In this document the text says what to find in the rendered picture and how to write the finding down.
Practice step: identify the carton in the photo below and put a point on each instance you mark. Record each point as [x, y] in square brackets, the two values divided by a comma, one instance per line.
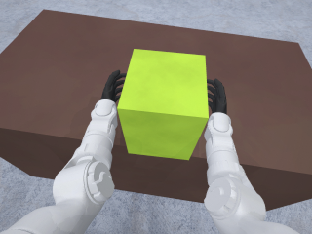
[163, 108]

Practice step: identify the robot right hand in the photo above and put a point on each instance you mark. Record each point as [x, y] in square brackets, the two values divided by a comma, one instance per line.
[219, 102]

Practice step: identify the left robot forearm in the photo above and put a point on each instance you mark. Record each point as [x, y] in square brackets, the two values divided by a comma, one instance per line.
[98, 139]

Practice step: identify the robot right upper arm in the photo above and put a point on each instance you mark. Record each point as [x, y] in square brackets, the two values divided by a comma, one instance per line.
[236, 209]

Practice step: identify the robot left upper arm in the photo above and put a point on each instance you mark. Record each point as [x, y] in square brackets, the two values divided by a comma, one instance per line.
[79, 192]

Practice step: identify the pedestal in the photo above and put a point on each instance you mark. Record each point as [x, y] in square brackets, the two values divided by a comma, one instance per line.
[53, 74]

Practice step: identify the right robot forearm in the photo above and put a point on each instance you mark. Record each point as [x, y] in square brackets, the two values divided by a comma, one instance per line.
[221, 153]

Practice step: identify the robot left hand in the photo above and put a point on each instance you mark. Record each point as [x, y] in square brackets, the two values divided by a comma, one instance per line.
[110, 90]

